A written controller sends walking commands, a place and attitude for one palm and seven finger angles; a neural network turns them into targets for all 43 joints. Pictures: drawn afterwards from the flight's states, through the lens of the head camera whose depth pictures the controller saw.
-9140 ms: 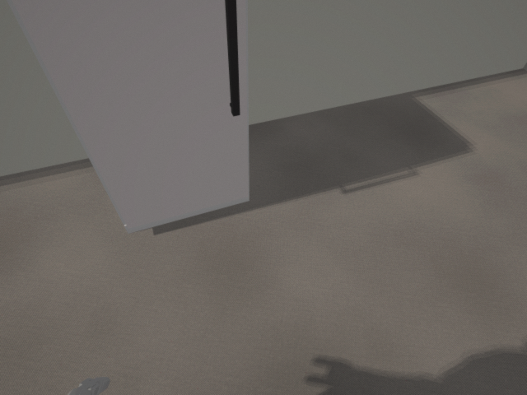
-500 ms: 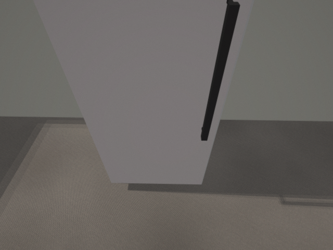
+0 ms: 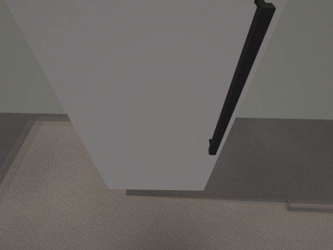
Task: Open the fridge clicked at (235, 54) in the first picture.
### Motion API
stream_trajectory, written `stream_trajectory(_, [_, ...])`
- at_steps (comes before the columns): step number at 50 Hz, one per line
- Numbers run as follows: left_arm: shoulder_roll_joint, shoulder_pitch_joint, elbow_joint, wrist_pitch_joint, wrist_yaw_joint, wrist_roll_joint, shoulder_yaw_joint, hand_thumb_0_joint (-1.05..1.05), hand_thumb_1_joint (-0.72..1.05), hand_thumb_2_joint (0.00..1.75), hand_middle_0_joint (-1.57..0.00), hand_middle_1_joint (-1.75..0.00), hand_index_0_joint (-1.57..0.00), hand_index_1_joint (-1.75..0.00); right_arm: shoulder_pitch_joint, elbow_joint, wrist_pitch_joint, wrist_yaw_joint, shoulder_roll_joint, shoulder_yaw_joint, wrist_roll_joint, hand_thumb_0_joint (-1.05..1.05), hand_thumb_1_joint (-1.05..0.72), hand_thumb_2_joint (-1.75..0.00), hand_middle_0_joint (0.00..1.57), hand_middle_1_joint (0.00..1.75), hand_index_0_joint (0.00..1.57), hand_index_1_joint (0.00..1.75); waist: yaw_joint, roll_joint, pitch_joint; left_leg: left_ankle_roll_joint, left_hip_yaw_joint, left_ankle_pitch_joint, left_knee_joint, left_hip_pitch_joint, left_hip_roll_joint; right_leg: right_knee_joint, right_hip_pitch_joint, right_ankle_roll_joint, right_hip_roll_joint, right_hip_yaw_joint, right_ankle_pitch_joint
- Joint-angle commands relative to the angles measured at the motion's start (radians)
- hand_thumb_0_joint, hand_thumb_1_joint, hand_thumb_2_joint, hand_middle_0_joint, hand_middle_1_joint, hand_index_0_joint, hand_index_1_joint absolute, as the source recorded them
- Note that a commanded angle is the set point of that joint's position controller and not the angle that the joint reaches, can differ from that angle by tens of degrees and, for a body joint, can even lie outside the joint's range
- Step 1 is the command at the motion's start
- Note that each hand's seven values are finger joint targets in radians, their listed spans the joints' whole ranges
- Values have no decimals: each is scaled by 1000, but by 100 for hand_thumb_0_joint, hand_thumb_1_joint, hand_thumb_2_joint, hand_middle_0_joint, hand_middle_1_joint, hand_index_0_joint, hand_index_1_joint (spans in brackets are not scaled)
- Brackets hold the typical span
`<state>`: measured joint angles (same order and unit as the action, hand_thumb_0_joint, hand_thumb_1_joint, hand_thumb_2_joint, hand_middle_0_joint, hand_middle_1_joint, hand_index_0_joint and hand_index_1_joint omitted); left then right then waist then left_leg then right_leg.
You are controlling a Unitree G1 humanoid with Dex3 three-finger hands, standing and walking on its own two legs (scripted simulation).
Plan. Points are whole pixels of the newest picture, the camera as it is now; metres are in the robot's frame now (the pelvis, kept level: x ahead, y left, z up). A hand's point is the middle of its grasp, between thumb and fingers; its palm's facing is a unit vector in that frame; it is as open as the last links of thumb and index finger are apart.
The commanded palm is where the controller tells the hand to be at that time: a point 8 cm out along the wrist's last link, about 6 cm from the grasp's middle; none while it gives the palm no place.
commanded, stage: come to a stop and stand still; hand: right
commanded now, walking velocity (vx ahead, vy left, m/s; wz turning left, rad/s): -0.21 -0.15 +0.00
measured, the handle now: (228, 99) +0.49 -0.13 +0.09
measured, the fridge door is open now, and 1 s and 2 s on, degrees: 0 0 0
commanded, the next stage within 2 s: look again from close up in 1.86 s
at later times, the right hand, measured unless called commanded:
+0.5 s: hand out of the picture +0.04 -0.18 -0.17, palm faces +0.03 +0.96 -0.27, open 7.4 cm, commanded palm none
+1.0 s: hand out of the picture -0.04 -0.15 -0.17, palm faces +0.04 +0.99 -0.17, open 7.3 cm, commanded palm none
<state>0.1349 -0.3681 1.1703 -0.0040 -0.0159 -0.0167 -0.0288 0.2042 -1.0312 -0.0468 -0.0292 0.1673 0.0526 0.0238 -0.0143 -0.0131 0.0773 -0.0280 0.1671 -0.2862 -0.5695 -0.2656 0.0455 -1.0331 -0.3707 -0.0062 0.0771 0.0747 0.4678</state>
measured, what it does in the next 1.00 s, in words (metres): steps on the spot: right foot, then left foot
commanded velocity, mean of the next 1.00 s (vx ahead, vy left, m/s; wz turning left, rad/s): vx -0.06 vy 0.01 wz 0.00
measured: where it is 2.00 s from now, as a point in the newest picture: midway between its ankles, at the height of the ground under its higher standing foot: outside the picture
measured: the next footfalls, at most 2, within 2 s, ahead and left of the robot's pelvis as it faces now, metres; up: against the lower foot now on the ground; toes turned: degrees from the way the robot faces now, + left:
right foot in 0.14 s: +0.11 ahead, -0.12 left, +0.00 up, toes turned -6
left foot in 0.46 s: +0.04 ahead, +0.13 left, +0.00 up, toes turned +5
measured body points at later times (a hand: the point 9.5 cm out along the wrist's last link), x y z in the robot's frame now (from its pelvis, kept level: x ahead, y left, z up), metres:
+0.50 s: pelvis +0.01 +0.01 +0.00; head +0.04 +0.03 +0.45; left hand +0.11 +0.23 -0.16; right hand +0.04 -0.23 -0.15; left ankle -0.01 +0.12 -0.73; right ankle +0.07 -0.11 -0.73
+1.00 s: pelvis -0.03 +0.01 +0.01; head -0.03 +0.01 +0.46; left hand -0.07 +0.22 -0.15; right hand -0.04 -0.21 -0.15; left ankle -0.01 +0.12 -0.73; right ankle -0.02 -0.11 -0.73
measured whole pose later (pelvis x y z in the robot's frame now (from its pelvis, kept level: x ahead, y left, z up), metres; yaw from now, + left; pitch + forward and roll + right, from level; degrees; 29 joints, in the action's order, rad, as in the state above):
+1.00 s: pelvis -0.03 +0.01 +0.01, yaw +0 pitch -1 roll +0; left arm 0.10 -0.34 1.16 0.00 -0.02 -0.02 0.00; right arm 0.27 -1.14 0.01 -0.02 0.15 0.02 0.01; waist 0.00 0.02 0.03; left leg -0.01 0.10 -0.17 -0.39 -0.20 0.03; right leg -0.39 -0.18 -0.01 0.03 0.06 0.19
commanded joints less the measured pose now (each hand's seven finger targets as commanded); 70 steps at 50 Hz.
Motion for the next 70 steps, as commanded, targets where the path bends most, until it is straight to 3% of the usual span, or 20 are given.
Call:
stream_trajectory(1, [-24, -49, -57, 5, -1, 5, 11, 0, 90, 90, -20, -30, -20, -30, 71, 11, 11, -10, 109, 3, 4, 0, -90, -90, 20, 30, 20, 30, 5, 145, -16, -126, -159, 410, 264, -57, 232, 250, 62, -24, 1, 13, -106])
stream_trajectory(5, [34, -37, -83, 7, -10, 6, -8, 0, 90, 90, -20, -30, -20, -30, 91, 9, 34, -14, 123, 12, -7, 0, -90, -90, 20, 30, 20, 30, -3, 99, -57, -74, -144, 443, 103, -13, 181, 559, 204, -25, -9, 34, -366])
stream_trajectory(9, [152, 61, -149, 17, -27, -1, -25, 0, 90, 90, -20, -30, -20, -30, 129, 25, 62, -19, 65, -2, -7, 0, -90, -90, 20, 30, 20, 30, 17, -251, -91, 55, -78, -240, -220, -45, 13, 685, 222, 174, 269, -220, -1089])
stream_trajectory(15, [191, 151, -195, 2, -32, -5, -53, 0, 90, 90, -20, -30, -20, -30, 119, 27, 70, -10, 50, 4, -3, 0, -90, -90, 20, 30, 20, 30, 10, -108, -165, 64, -140, -238, -339, -145, 2, 619, 342, 206, 241, -135, -1047])
stream_trajectory(18, [192, 174, -206, -4, -27, -8, -60, 0, 90, 90, -20, -30, -20, -30, 132, 43, 65, -8, 46, 2, 1, 0, -90, -90, 20, 30, 20, 30, 13, -138, -168, 58, -118, -203, -187, -88, 1, 617, 312, 187, 228, -123, -946])
stream_trajectory(21, [172, 202, -216, -9, -15, 3, -60, 0, 90, 90, -20, -30, -20, -30, 198, 25, 55, -10, 57, 3, 4, 0, -90, -90, 20, 30, 20, 30, 49, -67, -163, 63, -105, 70, 108, 82, 12, 560, 179, 113, 161, -95, -617])
stream_trajectory(23, [70, 183, -235, -15, 0, 12, -40, 0, 90, 90, -20, -30, -20, -30, 141, 46, 39, -14, 159, 7, 13, 0, -90, -90, 20, 30, 20, 30, 14, 252, -79, -18, -336, 339, 246, 62, 231, 457, 40, -2, -10, 14, -179])
stream_trajectory(25, [71, 233, -236, -39, 2, 1, -43, 0, 90, 90, -20, -30, -20, -30, 99, 64, 38, -9, 164, 8, 10, 0, -90, -90, 20, 30, 20, 30, 37, 289, -44, -114, -364, 273, 289, -69, 279, 267, 41, -9, -35, -31, 20])
stream_trajectory(28, [60, 185, -190, -34, 1, 5, -34, 0, 90, 90, -20, -30, -20, -30, 52, 66, 35, -10, 136, 3, 8, 0, -90, -90, 20, 30, 20, 30, 11, 176, -31, -133, -293, 350, 253, -41, 230, 173, 25, -13, -35, -43, -24])
stream_trajectory(31, [53, 163, -170, -21, -1, 7, -21, 0, 90, 90, -20, -30, -20, -30, 86, 48, 33, -7, 143, 5, 5, 0, -90, -90, 20, 30, 20, 30, 29, 172, -54, -123, -270, 349, 223, 34, 200, 347, 56, -24, -36, -19, -56])
stream_trajectory(33, [43, 117, -138, -9, -7, 7, -11, 0, 90, 90, -20, -30, -20, -30, 84, 26, 31, -6, 135, 1, -4, 0, -90, -90, 20, 30, 20, 30, 16, 156, -67, -91, -261, 280, 210, 33, 180, 531, 155, -26, -26, -15, -164])
stream_trajectory(35, [75, 72, -104, 8, -15, 1, -4, 0, 90, 90, -20, -30, -20, -30, 83, 13, 33, -1, 107, -7, -14, 0, -90, -90, 20, 30, 20, 30, 18, 23, -74, -18, -215, 200, 183, -8, 117, 648, 251, 0, 39, -83, -362])
stream_trajectory(38, [92, 102, -82, 15, -14, -1, 7, 0, 90, 90, -20, -30, -20, -30, 74, -22, 43, 1, 94, -15, -13, 0, -90, -90, 20, 30, 20, 30, 46, -98, -41, 29, -170, 81, 221, 104, 71, 714, 119, 12, 78, -126, -303])
stream_trajectory(42, [83, 61, -65, 14, -14, -3, 13, 0, 90, 90, -20, -30, -20, -30, 94, -64, 44, 4, 89, -21, -14, 0, -90, -90, 20, 30, 20, 30, 44, -41, 2, 28, -171, 2, 265, 114, 72, 781, 68, 6, 47, -121, -108])
stream_trajectory(62, [33, -55, -42, 21, -18, -1, 16, 0, 90, 90, -20, -30, -20, -30, 183, -100, 29, -4, 34, -27, -9, 0, -90, -90, 20, 30, 20, 30, 20, 28, 27, 23, -180, -23, 278, 17, 76, 741, 101, 12, 24, -85, -151])
stream_trajectory(63, [195, 59, -167, 19, 1, -9, -4, 0, 90, 90, -20, -30, -20, -30, 153, -6, 5, -5, 214, -44, 8, 0, -90, -90, 20, 30, 20, 30, -12, -2, 122, -7, -194, 72, 202, -40, 39, 674, 94, 9, -34, -103, -255])
stream_trajectory(64, [158, 39, -184, 45, -12, -10, -24, 0, 90, 90, -20, -30, -20, -30, 167, -4, 6, -11, 134, -23, 2, 0, -90, -90, 20, 30, 20, 30, 9, -49, -82, -11, -203, -32, 163, 25, 85, 615, 98, 26, 15, -112, -162])
stream_trajectory(65, [131, 31, -185, 43, -16, -8, -20, 0, 90, 90, -20, -30, -20, -30, 179, 5, 9, -13, 115, -34, 3, 0, -90, -90, 20, 30, 20, 30, -1, -65, -165, -17, -213, -28, 157, 46, 86, 586, 107, 33, 9, -116, -156])
stream_trajectory(68, [101, -8, -203, 27, -15, -10, -14, 0, 90, 90, -20, -30, -20, -30, 185, 39, 17, -15, 88, -34, 4, 0, -90, -90, 20, 30, 20, 30, -7, 85, -97, -22, -249, -107, 196, -16, 94, 539, 55, 39, -6, -96, -138])
stream_trajectory(70, [125, -10, -212, 30, -12, -4, -21, 0, 90, 90, -20, -30, -20, -30, 154, 59, 15, -15, 118, -23, 3, 0, -90, -90, 20, 30, 20, 30, -16, 75, -28, -28, -245, -97, 191, -76, 92, 553, 61, 40, -4, -95, -180])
